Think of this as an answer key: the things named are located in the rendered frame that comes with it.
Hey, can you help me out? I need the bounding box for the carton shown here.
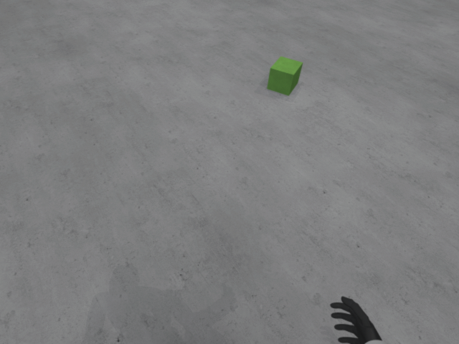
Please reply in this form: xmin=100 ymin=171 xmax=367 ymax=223
xmin=267 ymin=57 xmax=303 ymax=96

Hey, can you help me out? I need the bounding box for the robot right hand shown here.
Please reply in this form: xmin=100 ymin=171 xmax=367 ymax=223
xmin=331 ymin=296 xmax=382 ymax=344

